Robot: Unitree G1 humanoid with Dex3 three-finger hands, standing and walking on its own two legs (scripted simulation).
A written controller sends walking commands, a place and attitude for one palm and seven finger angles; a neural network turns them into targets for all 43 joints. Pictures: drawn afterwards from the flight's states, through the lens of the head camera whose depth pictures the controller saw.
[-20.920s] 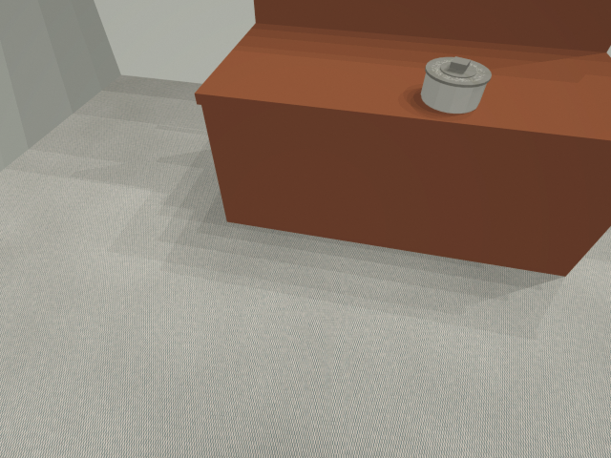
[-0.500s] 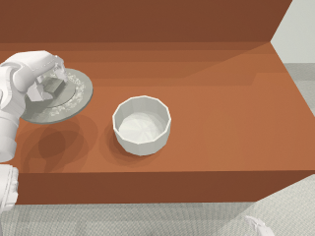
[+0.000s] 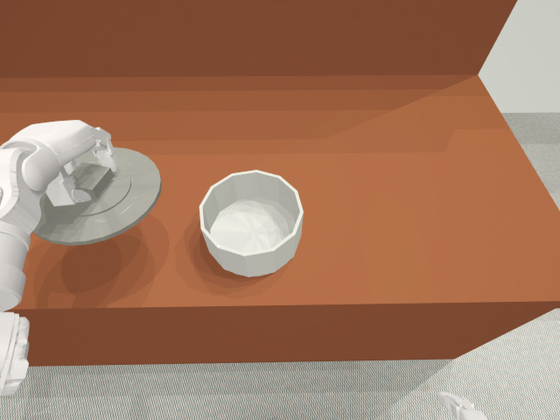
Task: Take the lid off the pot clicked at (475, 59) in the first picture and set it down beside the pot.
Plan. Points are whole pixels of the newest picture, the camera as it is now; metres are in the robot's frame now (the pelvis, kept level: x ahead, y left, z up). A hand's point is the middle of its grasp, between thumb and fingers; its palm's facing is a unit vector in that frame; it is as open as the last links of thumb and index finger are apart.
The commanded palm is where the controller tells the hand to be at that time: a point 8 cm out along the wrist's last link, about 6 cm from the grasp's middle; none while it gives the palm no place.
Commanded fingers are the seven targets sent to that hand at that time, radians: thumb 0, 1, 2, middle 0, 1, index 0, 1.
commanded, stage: lower the lid onto the table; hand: left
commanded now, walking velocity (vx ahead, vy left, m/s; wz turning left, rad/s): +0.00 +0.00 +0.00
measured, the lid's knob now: (88, 179) +0.43 +0.31 +0.08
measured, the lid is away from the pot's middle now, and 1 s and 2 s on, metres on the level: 0.24 0.23 0.23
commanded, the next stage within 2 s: none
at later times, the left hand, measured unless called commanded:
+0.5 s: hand (90, 188) +0.41 +0.30 +0.07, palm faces -0.43 -0.10 -0.90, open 8.5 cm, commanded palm +0.43 +0.31 +0.14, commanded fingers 0.00 0.50 1.11 -0.89 -1.05 -0.81 -1.01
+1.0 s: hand (100, 200) +0.41 +0.30 +0.05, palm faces -0.44 -0.10 -0.89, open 8.5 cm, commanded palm +0.43 +0.31 +0.11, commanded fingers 0.00 0.50 1.11 -0.89 -1.05 -0.81 -1.01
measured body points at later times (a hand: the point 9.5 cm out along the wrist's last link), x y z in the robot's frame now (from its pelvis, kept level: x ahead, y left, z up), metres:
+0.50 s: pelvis +0.00 +0.00 +0.00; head +0.06 +0.00 +0.44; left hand +0.43 +0.30 +0.13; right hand +0.09 -0.28 -0.13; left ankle +0.02 +0.06 -0.74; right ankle -0.02 -0.15 -0.74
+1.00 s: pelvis +0.00 -0.01 +0.00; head +0.07 +0.00 +0.44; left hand +0.43 +0.30 +0.10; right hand +0.09 -0.28 -0.13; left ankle +0.02 +0.06 -0.74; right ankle -0.02 -0.15 -0.74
